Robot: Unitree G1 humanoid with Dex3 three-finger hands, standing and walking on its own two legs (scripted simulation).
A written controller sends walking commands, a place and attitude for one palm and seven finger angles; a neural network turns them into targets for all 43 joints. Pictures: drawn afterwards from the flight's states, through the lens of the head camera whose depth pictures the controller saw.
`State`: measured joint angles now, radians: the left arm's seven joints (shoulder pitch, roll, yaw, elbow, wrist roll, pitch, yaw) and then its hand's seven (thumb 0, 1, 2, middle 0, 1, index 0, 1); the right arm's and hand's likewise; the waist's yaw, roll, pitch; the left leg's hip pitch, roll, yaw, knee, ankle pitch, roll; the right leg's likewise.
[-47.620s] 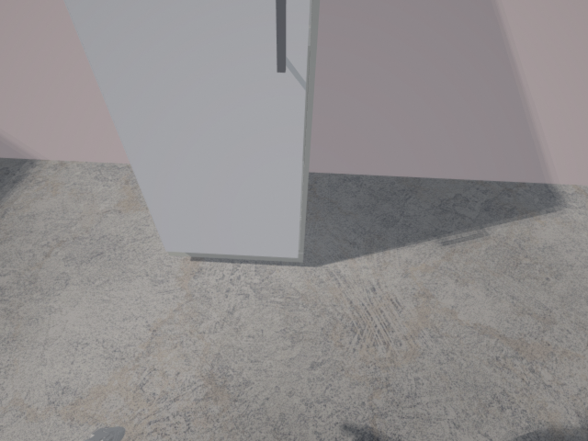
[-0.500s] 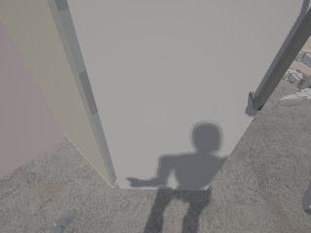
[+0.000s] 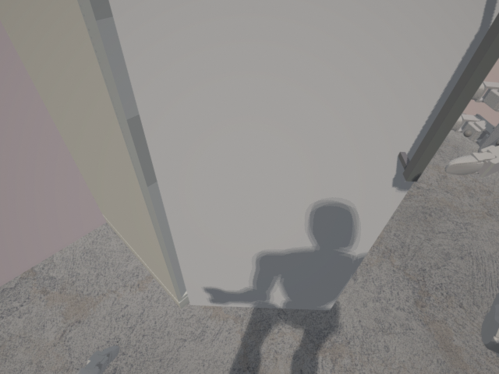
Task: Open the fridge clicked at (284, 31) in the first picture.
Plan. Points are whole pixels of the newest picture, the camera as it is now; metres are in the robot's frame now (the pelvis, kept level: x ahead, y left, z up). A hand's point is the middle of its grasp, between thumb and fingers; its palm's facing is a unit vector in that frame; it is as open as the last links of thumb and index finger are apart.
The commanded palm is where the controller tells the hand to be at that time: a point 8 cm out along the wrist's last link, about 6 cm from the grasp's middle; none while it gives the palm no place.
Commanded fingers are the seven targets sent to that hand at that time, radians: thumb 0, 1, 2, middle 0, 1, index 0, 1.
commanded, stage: slide the fingers in behind the handle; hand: right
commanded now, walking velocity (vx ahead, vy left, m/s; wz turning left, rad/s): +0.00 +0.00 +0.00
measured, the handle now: (448, 98) +0.47 -0.22 +0.25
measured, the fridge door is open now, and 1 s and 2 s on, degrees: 47 47 47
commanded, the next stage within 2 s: move the hooked fingers beside the handle in 0.68 s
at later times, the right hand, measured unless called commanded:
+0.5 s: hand (471, 145) +0.39 -0.24 +0.23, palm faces -0.01 +1.00 -0.03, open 14.0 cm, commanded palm +0.37 -0.28 +0.23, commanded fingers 0.00 0.50 -0.30 0.30 1.20 0.30 1.20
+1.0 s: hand (469, 147) +0.39 -0.24 +0.23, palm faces +0.00 +1.00 -0.03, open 14.3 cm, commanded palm +0.38 -0.28 +0.23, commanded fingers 0.00 0.50 -0.30 0.30 1.20 0.30 1.20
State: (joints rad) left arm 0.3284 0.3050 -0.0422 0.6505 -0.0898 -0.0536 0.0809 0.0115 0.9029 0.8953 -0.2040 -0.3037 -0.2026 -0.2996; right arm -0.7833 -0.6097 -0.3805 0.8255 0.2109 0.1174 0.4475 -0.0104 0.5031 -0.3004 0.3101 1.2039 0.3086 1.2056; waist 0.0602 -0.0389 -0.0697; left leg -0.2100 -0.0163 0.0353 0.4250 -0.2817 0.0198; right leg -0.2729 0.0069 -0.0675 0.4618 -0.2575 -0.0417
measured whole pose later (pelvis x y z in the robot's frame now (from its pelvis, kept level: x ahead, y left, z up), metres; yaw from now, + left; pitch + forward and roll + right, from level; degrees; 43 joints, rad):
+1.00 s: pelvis -0.01 +0.00 +0.00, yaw -2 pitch +1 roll +0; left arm 0.28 0.29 -0.06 0.68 -0.09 -0.09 0.09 0.01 0.90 0.90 -0.20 -0.30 -0.20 -0.30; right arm -0.72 -0.52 -0.31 0.67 0.23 0.16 0.37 -0.01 0.50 -0.30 0.28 1.20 0.24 1.20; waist 0.02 -0.03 -0.05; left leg -0.16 -0.01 0.06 0.41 -0.27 0.02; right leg -0.23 0.02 -0.04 0.45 -0.24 -0.04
